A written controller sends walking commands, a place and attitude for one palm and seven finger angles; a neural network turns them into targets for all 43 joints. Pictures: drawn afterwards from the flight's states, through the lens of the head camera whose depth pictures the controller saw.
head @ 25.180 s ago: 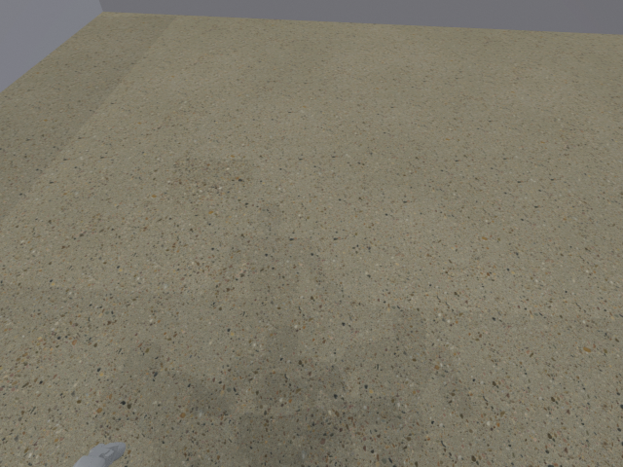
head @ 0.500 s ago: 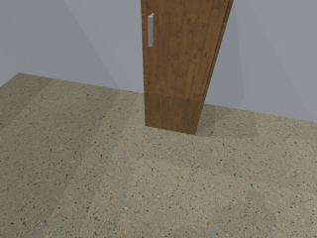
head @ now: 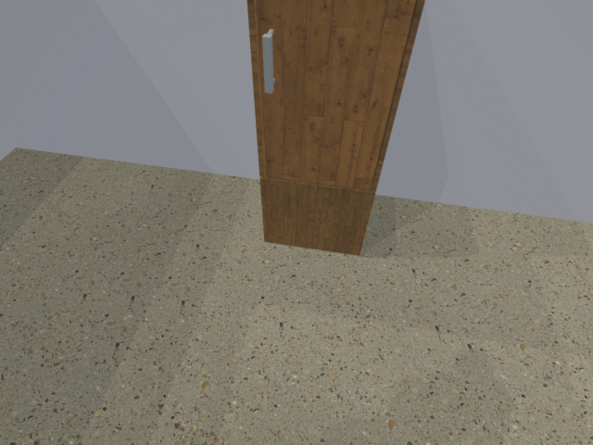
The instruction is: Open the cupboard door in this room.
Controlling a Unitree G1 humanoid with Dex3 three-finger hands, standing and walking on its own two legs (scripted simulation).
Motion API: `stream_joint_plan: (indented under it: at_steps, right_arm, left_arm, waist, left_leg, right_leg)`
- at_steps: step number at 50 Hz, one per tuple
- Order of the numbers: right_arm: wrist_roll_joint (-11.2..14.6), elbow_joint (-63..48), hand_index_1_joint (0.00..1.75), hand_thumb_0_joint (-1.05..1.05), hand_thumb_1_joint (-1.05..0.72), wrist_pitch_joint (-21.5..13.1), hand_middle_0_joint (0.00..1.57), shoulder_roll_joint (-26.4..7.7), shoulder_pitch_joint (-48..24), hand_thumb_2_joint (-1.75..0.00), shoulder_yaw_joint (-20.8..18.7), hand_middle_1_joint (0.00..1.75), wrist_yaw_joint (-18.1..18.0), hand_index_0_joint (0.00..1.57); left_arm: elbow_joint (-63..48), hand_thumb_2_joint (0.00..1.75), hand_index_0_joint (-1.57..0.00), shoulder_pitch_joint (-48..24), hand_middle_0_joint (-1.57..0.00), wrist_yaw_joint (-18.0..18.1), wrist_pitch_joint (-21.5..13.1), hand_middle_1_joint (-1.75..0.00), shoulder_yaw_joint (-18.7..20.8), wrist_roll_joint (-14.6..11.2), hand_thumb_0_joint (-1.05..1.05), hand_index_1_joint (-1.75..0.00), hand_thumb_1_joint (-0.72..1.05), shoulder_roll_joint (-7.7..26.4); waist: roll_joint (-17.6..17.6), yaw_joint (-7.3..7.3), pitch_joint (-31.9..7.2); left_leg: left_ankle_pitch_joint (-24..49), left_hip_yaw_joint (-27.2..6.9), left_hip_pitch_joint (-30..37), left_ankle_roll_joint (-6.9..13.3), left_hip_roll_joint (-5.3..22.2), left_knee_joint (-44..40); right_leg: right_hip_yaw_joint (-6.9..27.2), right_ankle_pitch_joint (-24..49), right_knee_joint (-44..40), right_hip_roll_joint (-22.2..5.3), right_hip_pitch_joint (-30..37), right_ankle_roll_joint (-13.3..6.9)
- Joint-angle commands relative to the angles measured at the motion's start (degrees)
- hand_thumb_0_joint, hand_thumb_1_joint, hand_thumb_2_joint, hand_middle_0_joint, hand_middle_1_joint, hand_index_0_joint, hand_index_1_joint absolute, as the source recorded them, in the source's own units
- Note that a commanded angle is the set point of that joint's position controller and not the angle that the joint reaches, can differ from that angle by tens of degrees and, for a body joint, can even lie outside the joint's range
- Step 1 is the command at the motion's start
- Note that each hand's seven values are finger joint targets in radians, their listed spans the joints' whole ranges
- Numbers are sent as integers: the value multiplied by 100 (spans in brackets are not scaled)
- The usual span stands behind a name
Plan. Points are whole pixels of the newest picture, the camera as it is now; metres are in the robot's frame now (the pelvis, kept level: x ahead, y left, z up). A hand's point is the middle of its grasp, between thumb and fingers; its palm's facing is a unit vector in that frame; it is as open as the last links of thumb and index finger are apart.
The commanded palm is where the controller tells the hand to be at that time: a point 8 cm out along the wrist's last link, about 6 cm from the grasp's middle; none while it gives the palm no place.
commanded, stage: look at it before walking up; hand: left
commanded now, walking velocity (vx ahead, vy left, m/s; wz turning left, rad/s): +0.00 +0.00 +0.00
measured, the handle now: (270, 61) +0.99 +0.13 +0.06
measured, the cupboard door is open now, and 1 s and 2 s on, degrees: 0 0 0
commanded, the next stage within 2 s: turn to face it in 0.56 s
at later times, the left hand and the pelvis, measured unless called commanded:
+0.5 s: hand out of the picture -0.02 +0.15 -0.18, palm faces +0.05 -0.98 -0.17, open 7.3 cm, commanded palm none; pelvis +0.00 +0.00 +0.00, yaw +0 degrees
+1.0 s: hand out of the picture +0.00 +0.16 -0.18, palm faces +0.00 -0.98 -0.19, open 7.3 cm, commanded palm none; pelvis +0.00 -0.01 +0.00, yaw -3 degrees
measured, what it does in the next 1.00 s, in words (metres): stands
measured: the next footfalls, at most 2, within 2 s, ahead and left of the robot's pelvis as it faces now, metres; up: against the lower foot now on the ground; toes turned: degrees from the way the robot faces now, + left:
left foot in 1.58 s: +0.32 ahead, +0.12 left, +0.00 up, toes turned +5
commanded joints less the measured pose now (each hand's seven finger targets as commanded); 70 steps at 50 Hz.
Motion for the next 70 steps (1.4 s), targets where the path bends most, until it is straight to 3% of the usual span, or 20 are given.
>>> stream_joint_plan:
  at_steps: [1, 31, 42, 45, 48, 51, 54, 56, 57, 58, 59, 60, 61, 62, 63, 64, 66, 70]
  right_arm:
    - [-6, -63, 30, 0, -90, -33, 20, -533, 495, -90, -113, 30, -20, 20]
    - [-4, -165, 30, 0, -90, -45, 20, -797, 269, -90, -191, 30, -15, 20]
    - [-32, -185, 30, 0, -90, 54, 20, -723, 231, -90, -204, 30, -54, 20]
    - [-40, -180, 30, 0, -90, 50, 20, -722, 242, -90, -203, 30, -41, 20]
    - [-73, -211, 30, 0, -90, 47, 20, -799, 286, -90, -246, 30, 10, 20]
    - [-88, -261, 30, 0, -90, 65, 20, -946, 333, -90, -326, 30, 47, 20]
    - [-93, -214, 30, 0, -90, 31, 20, -984, 506, -90, -366, 30, 55, 20]
    - [-91, -226, 30, 0, -90, 12, 20, -945, 520, -90, -368, 30, 70, 20]
    - [-89, -267, 30, 0, -90, 1, 20, -903, 448, -90, -354, 30, 72, 20]
    - [-82, -373, 30, 0, -90, -18, 20, -805, 323, -90, -337, 30, 76, 20]
    - [-51, -566, 30, 0, -90, -44, 20, -548, 91, -90, -285, 30, 98, 20]
    - [-71, -821, 30, 0, -90, -53, 20, -590, -533, -90, -252, 30, 159, 20]
    - [-93, -940, 30, 0, -90, -48, 20, -754, -763, -90, -299, 30, 169, 20]
    - [-87, -934, 30, 0, -90, -70, 20, -675, -774, -90, -317, 30, 179, 20]
    - [-70, -906, 30, 0, -90, -81, 20, -582, -803, -90, -319, 30, 193, 20]
    - [-71, -857, 30, 0, -90, -75, 20, -554, -744, -90, -334, 30, 226, 20]
    - [-82, -821, 30, 0, -90, -26, 20, -480, -707, -90, -354, 30, 302, 20]
    - [-43, -1025, 30, 0, -90, 42, 20, -437, -1072, -90, -331, 30, 390, 20]
  left_arm:
    - [-38, 90, -20, 543, -20, -4, -34, -30, 41, -14, 0, -30, 90, 384]
    - [-98, 90, -20, 370, -20, -36, -85, -30, 98, 1, 0, -30, 90, 640]
    - [-156, 90, -20, 237, -20, -57, 47, -30, 150, 7, 0, -30, 90, 602]
    - [-152, 90, -20, 217, -20, -79, 51, -30, 156, 4, 0, -30, 90, 594]
    - [-203, 90, -20, 195, -20, -138, 56, -30, 188, 47, 0, -30, 90, 583]
    - [-268, 90, -20, 188, -20, -218, 58, -30, 197, 102, 0, -30, 90, 460]
    - [-355, 90, -20, 141, -20, -270, 17, -30, 172, 134, 0, -30, 90, 281]
    - [-358, 90, -20, 289, -20, -293, -37, -30, 184, 120, 0, -30, 90, 259]
    - [-305, 90, -20, 516, -20, -287, -70, -30, 200, 117, 0, -30, 90, 284]
    - [-193, 90, -20, 908, -20, -264, -118, -30, 259, 118, 0, -30, 90, 450]
    - [-1, 90, -20, 1538, -20, -206, -179, -30, 359, 124, 0, -30, 90, 869]
    - [235, 90, -20, 2257, -20, -143, -229, -30, 445, 55, 0, -30, 90, 1158]
    - [294, 90, -20, 2382, -20, -94, -236, -30, 404, 37, 0, -30, 90, 1050]
    - [244, 90, -20, 2217, -20, -79, -253, -30, 385, 48, 0, -30, 90, 883]
    - [185, 90, -20, 2052, -20, -76, -268, -30, 377, 60, 0, -30, 90, 811]
    - [102, 90, -20, 1804, -20, -77, -293, -30, 360, 73, 0, -30, 90, 762]
    - [-6, 90, -20, 1499, -20, -91, -349, -30, 330, 86, 0, -30, 90, 654]
    - [2, 90, -20, 1250, -20, -96, -394, -30, 287, 106, 0, -30, 90, 661]
  waist:
    - [94, 43, 340]
    - [41, 14, 301]
    - [66, -14, 334]
    - [34, -7, 257]
    - [159, -9, 395]
    - [556, -9, 783]
    - [870, -35, 1123]
    - [642, 58, 1048]
    - [442, 170, 1018]
    - [-118, 338, 889]
    - [-1598, 580, 879]
    - [-2079, 906, 808]
    - [-1619, 843, 869]
    - [-1024, 746, 824]
    - [-540, 647, 698]
    - [-297, 501, 568]
    - [-217, 311, 422]
    - [-713, 143, 810]
  left_leg:
    - [1854, -593, -457, 2, 729, -353]
    - [1471, -638, -346, 30, 691, -402]
    - [1407, -392, -319, -46, 796, -143]
    - [944, -381, -375, -43, 802, -169]
    - [-727, -539, -516, 52, 858, -436]
    - [-2025, -983, -707, 281, 1196, -928]
    - [-1939, -1243, -622, 551, 1531, -1024]
    - [-1465, -1054, -569, 568, 1478, -661]
    - [-1148, -809, -850, 465, 1306, -268]
    - [-887, -416, -1406, 275, 926, 505]
    - [-837, 241, -2673, 22, 312, 1967]
    - [-1861, 132, -3470, -65, 148, 3328]
    - [-1732, -270, -3704, -76, 302, 4062]
    - [-1398, -406, -3895, -79, 401, 4447]
    - [-1197, -477, -3919, -85, 473, 4594]
    - [-956, -507, -3815, -108, 563, 4508]
    - [-468, -337, -3481, -207, 587, 4243]
    - [288, -60, -2997, -302, 550, 3035]
  right_leg:
    - [478, 1305, -199, -427, 162, -135]
    - [530, 1211, -356, -438, 211, -197]
    - [709, 1497, -83, -393, -88, -216]
    - [752, 1103, -90, -350, -79, -213]
    - [741, -571, 14, -171, -386, -260]
    - [428, -1126, 591, 83, -889, -240]
    - [116, -924, 1232, 161, -1351, -204]
    - [72, -838, 934, 124, -1178, -214]
    - [175, -675, 606, 72, -736, -254]
    - [725, -712, 219, -203, -28, -398]
    - [2196, -337, -378, -1048, 996, -809]
    - [3410, 611, -998, -1875, 1388, -1251]
    - [3374, 1414, -932, -1967, 1401, -1429]
    - [3048, 1849, -784, -1957, 1466, -1522]
    - [2818, 1810, -706, -1888, 1467, -1476]
    - [2423, 1568, -711, -1753, 1366, -1319]
    - [1800, 1383, -888, -1450, 1032, -1067]
    - [1078, 1671, -1197, -1125, 264, -872]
